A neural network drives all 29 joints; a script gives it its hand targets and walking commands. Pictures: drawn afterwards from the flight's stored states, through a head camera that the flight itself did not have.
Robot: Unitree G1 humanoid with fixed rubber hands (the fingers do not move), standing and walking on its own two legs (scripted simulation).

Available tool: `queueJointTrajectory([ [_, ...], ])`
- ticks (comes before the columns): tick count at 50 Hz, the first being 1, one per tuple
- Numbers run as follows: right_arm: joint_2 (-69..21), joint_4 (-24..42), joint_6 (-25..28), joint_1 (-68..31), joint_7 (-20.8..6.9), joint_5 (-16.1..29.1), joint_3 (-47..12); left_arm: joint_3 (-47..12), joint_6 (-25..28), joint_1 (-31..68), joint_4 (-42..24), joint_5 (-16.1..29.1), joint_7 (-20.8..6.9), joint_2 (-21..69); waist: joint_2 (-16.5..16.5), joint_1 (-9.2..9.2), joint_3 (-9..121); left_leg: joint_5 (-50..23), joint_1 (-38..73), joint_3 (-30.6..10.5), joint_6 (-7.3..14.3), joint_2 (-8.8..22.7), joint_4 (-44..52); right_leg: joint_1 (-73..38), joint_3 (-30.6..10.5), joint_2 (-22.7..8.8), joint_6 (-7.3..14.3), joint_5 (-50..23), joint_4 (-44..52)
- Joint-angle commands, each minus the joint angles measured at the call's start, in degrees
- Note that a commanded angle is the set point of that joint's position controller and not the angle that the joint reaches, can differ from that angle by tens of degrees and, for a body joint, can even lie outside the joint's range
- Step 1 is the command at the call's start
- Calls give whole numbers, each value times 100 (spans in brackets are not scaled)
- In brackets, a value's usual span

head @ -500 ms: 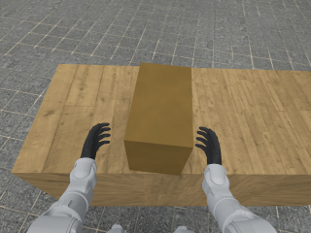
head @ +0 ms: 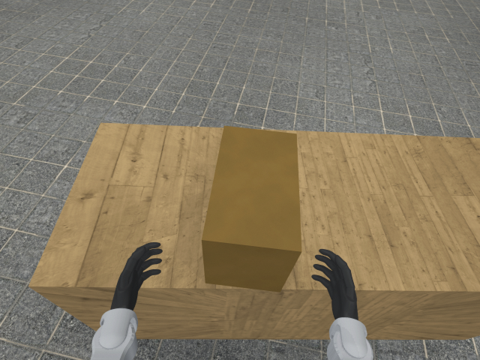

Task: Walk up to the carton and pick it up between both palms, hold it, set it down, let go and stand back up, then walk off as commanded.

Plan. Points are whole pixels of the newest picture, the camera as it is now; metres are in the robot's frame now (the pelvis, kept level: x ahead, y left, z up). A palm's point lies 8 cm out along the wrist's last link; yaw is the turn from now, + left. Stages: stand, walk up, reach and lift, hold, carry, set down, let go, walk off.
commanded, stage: set down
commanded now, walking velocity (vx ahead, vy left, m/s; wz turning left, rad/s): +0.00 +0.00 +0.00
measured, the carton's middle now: (251, 207) +0.44 -0.03 -0.08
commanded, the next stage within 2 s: none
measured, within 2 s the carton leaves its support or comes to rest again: neither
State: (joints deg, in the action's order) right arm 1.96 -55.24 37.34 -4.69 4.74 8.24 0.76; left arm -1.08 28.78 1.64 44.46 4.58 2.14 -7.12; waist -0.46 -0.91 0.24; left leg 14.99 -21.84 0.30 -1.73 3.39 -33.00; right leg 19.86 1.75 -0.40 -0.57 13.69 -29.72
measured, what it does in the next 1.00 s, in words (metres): stands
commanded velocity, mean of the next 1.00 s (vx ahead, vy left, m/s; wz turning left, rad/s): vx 0.00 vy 0.00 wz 0.00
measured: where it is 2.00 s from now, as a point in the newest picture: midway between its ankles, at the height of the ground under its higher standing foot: outside the picture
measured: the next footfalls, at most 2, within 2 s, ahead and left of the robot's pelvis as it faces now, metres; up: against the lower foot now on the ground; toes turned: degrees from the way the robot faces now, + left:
none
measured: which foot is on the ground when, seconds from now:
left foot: down 0.00-1.00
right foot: down 0.00-1.00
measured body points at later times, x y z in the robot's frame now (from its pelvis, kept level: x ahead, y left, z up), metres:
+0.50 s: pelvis +0.01 +0.00 +0.01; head +0.00 +0.00 +0.46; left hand +0.22 +0.20 -0.05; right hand +0.20 -0.20 -0.05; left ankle +0.02 +0.13 -0.73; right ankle +0.02 -0.13 -0.73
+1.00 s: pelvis +0.02 +0.01 +0.01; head +0.00 +0.02 +0.46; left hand +0.20 +0.21 -0.05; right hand +0.19 -0.21 -0.05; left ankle +0.02 +0.13 -0.73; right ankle +0.02 -0.13 -0.73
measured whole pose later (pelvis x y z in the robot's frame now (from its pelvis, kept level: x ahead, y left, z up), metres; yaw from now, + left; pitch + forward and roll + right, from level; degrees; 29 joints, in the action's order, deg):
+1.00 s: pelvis +0.02 +0.01 +0.01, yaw -2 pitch -6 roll +0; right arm 6.6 -42.7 21.4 10.5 0.0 4.0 2.0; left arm -4.0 10.5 -12.0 32.5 4.0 2.9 -10.4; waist -1.2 1.8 -3.9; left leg 12.4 -1.9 3.3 -1.1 2.2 -20.7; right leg 2.2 -0.8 -1.4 -1.2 11.9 -20.4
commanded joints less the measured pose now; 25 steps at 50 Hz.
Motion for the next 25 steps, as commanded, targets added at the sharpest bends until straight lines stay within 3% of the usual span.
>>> queueJointTrajectory([
  [1, 330, 859, 214, -98, -94, 87, 103, -8, 209, 294, -1372, 112, 32, -365, 475, 75, 1331, -1139, 1254, 75, -228, -335, 519, -720, -105, 230, 286, -595, 529],
  [2, 304, 984, 128, -259, -75, 84, -80, -83, 73, 226, -1185, 141, -25, -397, 223, 71, 1052, -1107, 1234, 67, -157, -346, 540, -793, -109, 229, 232, -636, 573],
  [3, 219, 1106, 95, 2, -112, 106, -152, -31, 83, -23, -1254, 150, -23, -357, 218, 182, 1022, -1276, 1363, 88, -168, -364, 568, -823, -131, 203, 227, -586, 607],
  [4, 317, 863, 138, 32, -143, 83, -90, -149, 100, -64, -1202, 96, -31, -199, 361, 81, 953, -1488, 1308, 18, -168, -358, 596, -882, -128, 237, 271, -821, 588],
  [5, 300, 1138, 121, 181, -125, 61, -76, -137, 17, -302, -1128, 118, -85, -346, 234, 156, 753, -1433, 1395, 62, -194, -347, 714, -1072, -135, 235, 258, -822, 662],
  [7, 209, 1305, 168, 641, -125, -33, -105, -162, 96, -381, -1584, 43, -57, -442, 376, 106, 878, -1478, 1662, 170, -184, -393, 738, -1057, -175, 203, 240, -747, 759],
  [8, 320, 1492, 138, 53, -136, 42, 10, -264, -17, -202, -1276, 200, -83, -335, 224, 195, 424, -1256, 1383, 140, -164, -349, 697, -922, -170, 192, 223, -559, 709],
  [9, 307, 1355, 38, 409, -160, 11, -123, -378, 16, -267, -1451, 205, -67, -393, 192, 89, 424, -1114, 1619, 84, -134, -328, 828, -1002, -182, 174, 232, -333, 810],
  [10, 322, 1399, 42, 358, -198, -59, 39, -149, 91, -29, -1739, 156, -34, -536, 229, 214, 486, -988, 1389, 106, -124, -312, 844, -1016, -145, 185, 266, -159, 732],
  [11, 254, 1528, -31, 266, -195, -46, 13, -290, 6, -63, -1637, 230, -42, -586, 203, 121, 450, -743, 1437, 176, -84, -350, 839, -954, -192, 127, 234, 31, 808],
  [13, 403, 1520, -23, 322, -237, 74, 62, -334, 17, -164, -1594, 334, 31, -562, 288, 159, 267, -700, 1410, 132, -114, -261, 886, -931, -143, 167, 301, 40, 709],
  [14, 447, 1506, -115, 448, -164, -19, 169, -272, -115, -146, -1454, 358, 0, -747, 43, 101, 281, -630, 1595, 232, -43, -340, 907, -1089, -220, 159, 213, -7, 821],
  [15, 378, 1650, -158, 310, -193, 6, -29, -365, -116, -187, -1395, 489, -15, -588, 98, 199, 257, -659, 1526, 242, -52, -310, 842, -969, -213, 69, 216, 128, 793],
  [16, 404, 1476, -303, 421, -171, -132, 102, -246, -245, -136, -1254, 403, -43, -665, -36, 145, 235, -541, 1545, 247, -34, -315, 894, -1077, -302, 82, 210, 168, 841],
  [17, 348, 1906, -224, 465, -171, 38, -3, -317, -98, -133, -1663, 566, -33, -790, -49, 208, 415, -610, 1479, 273, 15, -357, 853, -1044, -286, 52, 190, 127, 809],
  [18, 368, 1535, -319, 314, -199, -25, 11, -343, -218, -117, -1438, 390, -17, -732, 176, 129, 327, -648, 1564, 264, -64, -344, 857, -1000, -252, 62, 238, 128, 826],
  [19, 546, 1627, -328, 409, -197, 61, -25, -314, -233, -134, -1571, 452, 21, -837, 206, 146, 377, -818, 1624, 262, -62, -348, 813, -1103, -253, 85, 236, -124, 778],
  [20, 332, 1217, -455, 726, -150, -65, -190, -277, -403, -329, -1105, 306, -70, -732, 215, 154, -22, -915, 1757, 305, -85, -387, 889, -1065, -302, 15, 224, -158, 914],
  [21, 463, 1548, -371, 675, -172, 41, -58, -229, -346, -420, -1544, 381, -53, -775, 193, 133, 323, -983, 1863, 253, -55, -380, 869, -1084, -238, 85, 180, -178, 928],
  [22, 457, 1600, -371, 713, -170, 46, -82, -276, -356, -412, -1448, 412, -82, -646, 29, 104, 69, -1074, 1886, 244, -42, -375, 910, -1051, -244, 73, 158, -311, 986],
  [23, 402, 1198, -581, 460, -162, -165, -210, -223, -575, -268, -728, 267, -202, -701, 33, 60, -120, -895, 1832, 314, -39, -406, 921, -960, -286, 45, 162, -99, 1084],
  [24, 403, 1525, -570, 477, -182, -34, -123, -226, -519, -131, -1264, 326, -146, -805, 213, 131, 6, -661, 1739, 303, -29, -376, 1015, -1074, -290, 31, 165, 61, 1072],
  [25, 491, 1375, -684, 454, -130, -83, -94, -160, -692, -191, -1130, 341, -150, -796, 75, 151, 23, -684, 1891, 331, -13, -386, 1028, -1021, -274, 29, 183, 94, 1092],
])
